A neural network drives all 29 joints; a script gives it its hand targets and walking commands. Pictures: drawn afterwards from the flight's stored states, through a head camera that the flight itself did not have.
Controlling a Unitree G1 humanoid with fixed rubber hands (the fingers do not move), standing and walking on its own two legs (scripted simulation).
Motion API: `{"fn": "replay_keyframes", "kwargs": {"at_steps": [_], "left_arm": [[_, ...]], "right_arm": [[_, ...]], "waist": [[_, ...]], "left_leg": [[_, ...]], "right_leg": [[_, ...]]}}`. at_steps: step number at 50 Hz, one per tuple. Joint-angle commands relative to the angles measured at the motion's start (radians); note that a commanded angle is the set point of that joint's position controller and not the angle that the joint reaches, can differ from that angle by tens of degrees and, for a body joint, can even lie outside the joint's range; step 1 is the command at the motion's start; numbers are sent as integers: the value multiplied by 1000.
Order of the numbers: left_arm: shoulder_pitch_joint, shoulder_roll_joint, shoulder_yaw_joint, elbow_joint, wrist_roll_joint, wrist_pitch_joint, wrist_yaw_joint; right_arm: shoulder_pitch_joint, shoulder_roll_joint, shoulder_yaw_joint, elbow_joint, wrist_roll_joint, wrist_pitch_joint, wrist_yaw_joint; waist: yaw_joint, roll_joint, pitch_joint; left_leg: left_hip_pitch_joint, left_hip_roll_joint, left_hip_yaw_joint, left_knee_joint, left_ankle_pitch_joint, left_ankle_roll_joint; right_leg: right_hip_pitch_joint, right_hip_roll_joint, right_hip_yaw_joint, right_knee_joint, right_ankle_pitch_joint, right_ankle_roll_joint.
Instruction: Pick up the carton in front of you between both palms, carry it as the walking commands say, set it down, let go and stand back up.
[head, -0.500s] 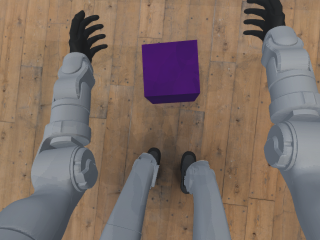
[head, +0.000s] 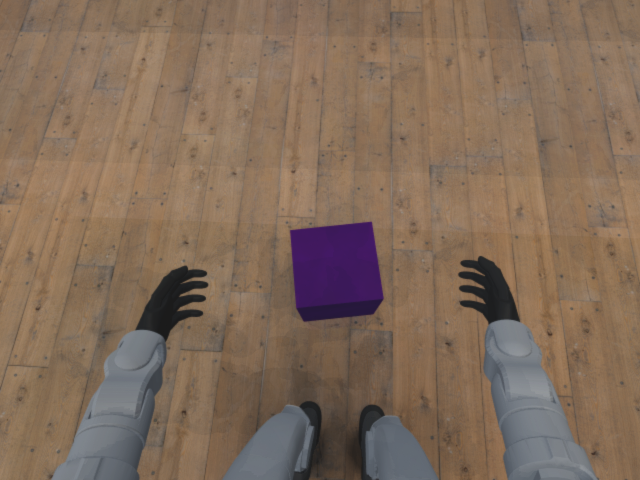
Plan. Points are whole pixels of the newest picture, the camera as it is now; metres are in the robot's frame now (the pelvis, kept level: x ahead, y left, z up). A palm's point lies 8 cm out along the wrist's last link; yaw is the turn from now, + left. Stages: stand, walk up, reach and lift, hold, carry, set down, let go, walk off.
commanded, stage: let go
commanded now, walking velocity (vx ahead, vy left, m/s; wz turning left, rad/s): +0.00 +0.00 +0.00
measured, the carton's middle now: (335, 275) +0.49 +0.04 -0.62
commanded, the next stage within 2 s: stand in 0.84 s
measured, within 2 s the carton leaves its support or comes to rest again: neither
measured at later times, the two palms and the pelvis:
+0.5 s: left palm (148, 386) +0.19 +0.22 -0.03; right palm (577, 452) +0.18 -0.24 -0.04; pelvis +0.03 -0.01 +0.03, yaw +0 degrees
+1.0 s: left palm (125, 417) +0.16 +0.24 -0.03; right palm out of the picture +0.13 -0.28 -0.05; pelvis -0.01 -0.03 +0.02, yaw +2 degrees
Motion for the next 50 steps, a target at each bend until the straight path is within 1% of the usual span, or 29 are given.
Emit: {"fn": "replay_keyframes", "kwargs": {"at_steps": [1,2,3,6,7,8,9,11,13,14,15,18,19,20,21,23,25,26,27,28,29,33,34,36,42,43,45,47,50], "left_arm": [[158,76,-36,-103,-29,-47,29],[152,81,-76,-72,-37,-53,34],[206,13,-116,-168,-59,-68,30],[368,79,-77,-148,-22,-58,44],[338,117,-66,-132,-31,-65,46],[365,59,-91,-181,-29,-66,51],[379,75,-99,-157,-21,-70,52],[366,41,-83,-200,-1,-62,54],[381,113,-80,-195,-17,-42,46],[407,72,-68,-147,-23,-24,44],[390,53,-131,-157,-55,-22,32],[378,141,-58,-150,-18,18,35],[328,139,-73,-205,5,22,37],[417,110,-71,-141,-12,38,32],[429,122,-41,-150,1,46,35],[366,111,-79,-140,-17,56,32],[363,116,-27,-132,37,79,31],[327,138,-41,-187,18,74,32],[344,122,-14,-170,27,82,31],[373,149,-48,-182,35,94,38],[343,94,-63,-214,0,98,35],[203,185,30,-250,57,150,62],[280,167,-8,-234,39,176,62],[230,109,-75,-231,0,192,55],[287,85,-79,-235,-10,213,67],[282,209,-9,-110,32,99,101],[306,245,-3,-50,53,29,117],[274,265,10,-50,66,5,130],[246,232,-9,-13,55,-26,112]], "right_arm": [[115,-122,2,-111,20,-62,34],[160,-75,9,-53,30,-70,32],[216,-135,-3,-71,16,-67,35],[341,-108,23,-88,37,-73,38],[354,-126,19,-117,38,-83,39],[344,-117,84,-111,57,-85,54],[397,-105,32,-116,56,-91,58],[425,-94,62,-97,71,-90,70],[428,-77,55,-185,58,-81,73],[446,-118,79,-183,61,-74,68],[475,-105,101,-240,64,-55,63],[474,-103,106,-289,67,-28,87],[518,-96,116,-257,73,-15,97],[527,-120,74,-217,59,6,104],[516,-106,105,-276,74,8,105],[495,-111,84,-315,38,29,112],[438,-127,90,-282,75,42,129],[469,-137,90,-341,59,44,133],[449,-145,88,-297,69,53,137],[486,-110,124,-313,77,60,139],[519,-143,79,-284,81,70,132],[518,-117,94,-213,66,42,109],[532,-105,97,-216,63,55,93],[460,-110,119,-237,99,48,79],[497,-160,98,-283,37,58,61],[442,-284,73,-139,26,10,44],[552,-246,73,-108,17,-20,36],[568,-264,50,-80,12,-36,35],[564,-245,55,-53,8,-69,38]], "waist": [[-13,0,-457],[-59,2,-430],[-28,118,-474],[-35,59,-400],[-78,21,-391],[-12,83,-313],[-79,35,-334],[-49,81,-231],[-61,-54,-188],[-31,24,-161],[-118,-70,-134],[-61,-51,-65],[-114,-91,-57],[-91,1,-58],[-38,-43,-41],[-121,-52,35],[-45,58,63],[-116,-79,141],[-65,26,65],[-39,-10,67],[-94,17,32],[-81,62,74],[-95,-21,50],[-113,-3,78],[-112,-38,134],[-35,-189,90],[-85,-229,80],[-99,-186,92],[-115,-79,15]], "left_leg": [[572,112,-117,-123,595,-80],[639,120,-137,-125,665,-84],[687,125,-130,-124,756,-107],[809,139,-146,-149,844,-98],[720,138,-130,-140,805,-114],[688,133,-118,-176,789,-102],[806,144,-139,-168,900,-87],[681,127,-111,-221,734,-110],[687,119,-107,-251,617,-94],[634,99,-76,-258,634,-93],[609,101,-68,-277,499,-81],[605,71,-54,-289,384,-66],[656,73,-45,-301,257,-53],[598,85,-41,-309,292,-64],[613,84,-36,-301,322,-63],[624,93,-44,-338,131,-45],[599,73,-9,-327,119,-61],[658,90,-24,-318,78,-43],[618,78,-30,-331,140,-50],[636,81,-33,-323,126,-40],[654,87,-18,-305,74,-51],[595,47,-8,-293,17,-53],[603,65,-36,-288,27,-35],[613,54,-11,-283,-58,-47],[554,78,-48,-344,-77,-37],[402,73,-107,-277,-64,-77],[490,64,-64,-172,-126,-45],[514,42,-81,-183,-194,-36],[557,101,-125,-228,-103,-22]], "right_leg": [[258,-7,4,-86,251,-24],[258,-2,1,-106,243,-8],[298,-9,21,-140,250,-24],[328,3,4,-182,210,-4],[415,-7,19,-174,300,1],[410,-23,32,-204,235,-10],[355,-12,32,-205,272,13],[486,-28,41,-256,285,-5],[546,-38,29,-258,298,7],[591,-36,26,-305,300,-13],[629,-34,27,-270,380,2],[659,-52,22,-287,295,4],[615,-50,5,-302,184,23],[687,-59,23,-292,231,6],[726,-56,31,-302,226,8],[673,-49,-7,-298,113,8],[712,-58,-7,-315,63,-3],[637,-46,-16,-317,34,20],[681,-60,-9,-322,94,3],[707,-54,-13,-307,86,7],[756,-48,2,-287,67,6],[748,-75,28,-290,114,0],[785,-68,40,-266,135,10],[747,-70,36,-287,-7,5],[784,-53,1,-272,50,8],[589,-72,58,-266,-99,39],[475,-142,169,-389,-408,1],[440,-154,230,-406,-530,-27],[483,-138,167,-334,-319,-26]]}}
